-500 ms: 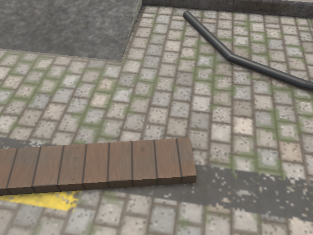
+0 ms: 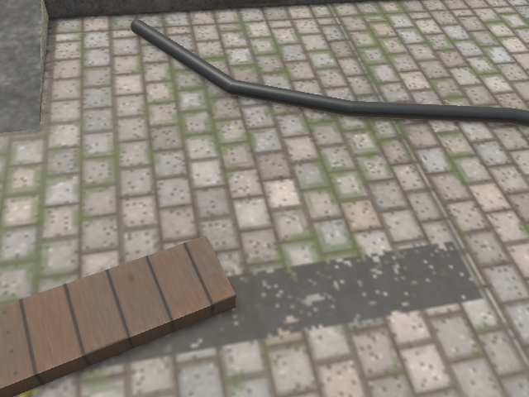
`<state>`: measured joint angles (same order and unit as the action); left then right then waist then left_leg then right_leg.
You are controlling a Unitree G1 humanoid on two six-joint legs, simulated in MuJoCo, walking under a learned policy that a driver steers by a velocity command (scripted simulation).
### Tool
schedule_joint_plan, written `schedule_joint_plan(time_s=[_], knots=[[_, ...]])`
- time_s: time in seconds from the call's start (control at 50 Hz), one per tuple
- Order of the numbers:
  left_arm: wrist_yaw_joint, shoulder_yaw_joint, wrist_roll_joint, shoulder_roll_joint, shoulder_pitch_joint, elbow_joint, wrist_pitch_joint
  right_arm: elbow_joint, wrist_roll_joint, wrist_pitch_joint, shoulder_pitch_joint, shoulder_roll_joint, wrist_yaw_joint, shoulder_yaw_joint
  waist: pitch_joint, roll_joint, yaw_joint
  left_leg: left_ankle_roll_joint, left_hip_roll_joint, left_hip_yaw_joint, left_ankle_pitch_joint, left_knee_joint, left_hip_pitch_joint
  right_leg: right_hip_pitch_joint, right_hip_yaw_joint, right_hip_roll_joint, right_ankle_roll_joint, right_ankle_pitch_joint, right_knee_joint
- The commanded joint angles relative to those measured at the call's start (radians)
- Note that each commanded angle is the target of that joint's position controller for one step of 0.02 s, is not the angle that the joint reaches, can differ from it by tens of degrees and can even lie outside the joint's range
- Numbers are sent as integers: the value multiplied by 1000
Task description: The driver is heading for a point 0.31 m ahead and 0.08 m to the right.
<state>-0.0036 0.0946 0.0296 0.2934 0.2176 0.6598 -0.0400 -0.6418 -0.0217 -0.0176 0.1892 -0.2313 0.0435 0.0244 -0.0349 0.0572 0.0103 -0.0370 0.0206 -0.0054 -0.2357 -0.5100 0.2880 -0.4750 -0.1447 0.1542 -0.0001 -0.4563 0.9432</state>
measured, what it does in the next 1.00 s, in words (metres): walks ahead, turning right: right foot, then left foot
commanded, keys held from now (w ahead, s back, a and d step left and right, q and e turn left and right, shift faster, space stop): e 0.40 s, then w+e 0.06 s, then w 0.28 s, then w+q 0.10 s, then no key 0.16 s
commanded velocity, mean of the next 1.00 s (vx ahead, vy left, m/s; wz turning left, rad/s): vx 0.17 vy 0.00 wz -0.37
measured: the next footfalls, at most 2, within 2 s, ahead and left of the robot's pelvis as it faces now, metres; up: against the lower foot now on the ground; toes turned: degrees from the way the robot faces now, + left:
right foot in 0.40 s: -0.01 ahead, -0.11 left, +0.00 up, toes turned -15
left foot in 0.92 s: +0.26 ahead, +0.02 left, +0.00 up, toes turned -17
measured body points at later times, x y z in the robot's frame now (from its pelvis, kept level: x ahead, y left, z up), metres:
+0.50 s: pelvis -0.02 -0.02 +0.00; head -0.01 -0.06 +0.45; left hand +0.20 +0.19 -0.08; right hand +0.01 -0.32 -0.12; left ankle +0.02 +0.10 -0.68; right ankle -0.04 -0.10 -0.74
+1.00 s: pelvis +0.15 -0.03 +0.00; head +0.18 -0.02 +0.45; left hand +0.27 +0.21 -0.14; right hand +0.22 -0.33 -0.09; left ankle +0.22 +0.03 -0.74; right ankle -0.02 -0.10 -0.68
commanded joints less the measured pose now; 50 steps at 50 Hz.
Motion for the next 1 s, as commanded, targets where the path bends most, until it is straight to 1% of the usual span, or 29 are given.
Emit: schedule_joint_plan(time_s=[0.02,0.08,0.18,0.26,0.34,0.36,0.38,0.4,0.42,0.44,0.46,0.48,0.5,0.52,0.54,0.58,0.64,0.68,0.74,0.82,0.84,0.86,0.88,0.9,0.92,0.94,0.96,0.98,1.0], knots=[[-21,38,-2,110,57,-34,-3,107,1,23,-90,-118,1,29,57,-188,39,-138,-242,197,242,219,-82,-87,53,-61,42,41,293],[-36,31,-16,103,19,-31,-17,105,-6,28,-25,-119,5,33,82,-189,-5,-157,-240,127,331,192,-170,-130,79,-68,73,68,324],[-38,13,-17,73,-52,-47,-35,81,-7,28,77,-142,10,49,84,-214,-53,-188,-294,105,345,170,-279,-158,104,-102,85,30,172],[-47,-5,-18,40,-93,-78,-34,78,-14,26,72,-159,-2,60,84,-233,-56,-192,-318,49,312,153,-209,-41,153,-142,53,-19,-21],[-46,-10,-28,37,-61,-97,-17,65,-15,20,46,-189,-16,72,106,-263,-31,-153,-320,-10,333,89,-121,141,220,-126,-1,1,-253],[-45,-11,-22,33,-16,-88,-7,62,-9,17,33,-192,-17,74,113,-238,-1,-119,-307,-47,302,36,-80,225,228,-119,-20,90,-377],[-37,-9,-13,42,36,-67,8,45,-4,11,53,-185,-20,75,122,-175,20,-63,-285,-95,223,-45,-6,337,215,-100,-31,195,-510],[-29,7,3,114,79,-65,24,42,-7,2,95,-148,-28,69,109,47,31,13,-213,-180,-33,-266,171,461,-38,-248,-65,214,-657],[-19,46,-8,277,84,-112,29,128,-15,-8,42,-79,-26,41,89,284,28,83,-41,-161,-444,-444,441,462,-465,-533,-213,356,-676],[-10,58,-10,249,163,-97,26,133,-20,-16,-41,-146,-20,54,133,169,115,76,-57,7,-428,-588,417,432,-474,-531,-315,236,-695],[-5,32,-6,181,123,-86,21,126,-13,-15,-59,-154,-32,58,58,140,71,67,-75,37,-319,-613,464,391,-411,-471,-305,-29,-720],[-3,12,-10,124,58,-93,16,110,-7,-6,-56,-166,-45,63,-1,116,37,59,-89,37,-208,-574,468,345,-344,-406,-255,-205,-766],[1,1,-14,102,15,-102,22,91,-14,1,-41,-172,-55,70,-17,128,15,62,-85,22,-137,-546,454,339,-296,-352,-218,-189,-793],[2,-7,-16,81,14,-99,33,59,-26,1,-11,-170,-64,71,-11,118,10,66,-79,7,-76,-549,425,339,-252,-321,-207,-108,-801],[-2,-13,-15,73,33,-86,46,38,-31,1,6,-158,-71,69,9,77,3,66,-74,1,-40,-551,406,353,-228,-309,-200,-45,-800],[-9,-14,-11,75,81,-56,73,14,-28,4,13,-130,-81,62,21,35,4,65,-71,-6,3,-513,406,389,-197,-305,-199,27,-808],[-12,-11,-12,87,141,-23,97,10,-22,10,-34,-125,-86,60,-2,60,25,67,-75,-9,42,-429,433,418,-196,-317,-213,36,-833],[-10,-9,-13,92,157,-8,104,9,-18,16,-63,-122,-88,58,-9,72,35,70,-78,-12,57,-357,424,420,-187,-323,-220,51,-837],[-9,-7,-10,101,195,17,114,24,-14,27,-126,-107,-88,51,-29,55,60,63,-75,-19,55,-250,387,412,-184,-339,-236,78,-830],[-5,-6,-3,105,198,42,123,37,-7,33,-144,-107,-91,47,-57,57,64,14,-75,-30,14,-141,302,400,-146,-368,-228,88,-816],[-2,-4,-2,110,199,49,126,43,-6,35,-140,-112,-91,48,-65,54,59,-4,-72,-34,-3,-125,264,389,-139,-379,-221,98,-814],[0,-5,-3,108,192,56,126,45,-5,40,-121,-106,-86,47,-83,43,43,-19,-64,-35,-20,-86,204,367,-126,-376,-210,203,-785],[1,-5,-5,112,182,65,124,32,-6,47,-65,-99,-78,48,-72,26,10,-31,-37,-50,-13,-32,108,350,-102,-365,-191,369,-726],[3,-9,-11,109,177,76,120,3,-11,59,31,-101,-62,53,-27,-18,-43,-41,2,-62,41,49,-38,335,-55,-332,-158,589,-598],[3,-21,-15,77,190,81,122,-29,-23,73,137,-130,-44,64,73,-80,-80,-53,-32,-12,68,76,-213,304,12,-266,-122,686,-403],[5,-43,-28,19,190,39,122,-24,-42,86,261,-222,-32,77,201,-221,-115,-119,-280,297,67,135,-413,142,86,-179,-66,458,-120],[13,-38,-27,22,252,42,113,-43,-14,80,283,-313,-34,98,192,-390,-77,-223,-439,595,380,225,-448,-53,152,-37,-22,-49,98],[21,-28,-2,64,242,66,94,-46,15,77,243,-227,-44,78,146,-202,-41,-227,-403,531,486,202,-376,-60,78,-98,-23,-40,211],[13,-32,-6,50,212,76,90,-32,18,79,175,-164,-48,59,109,-121,-21,-213,-359,392,563,184,-309,-50,74,-126,-21,12,233]])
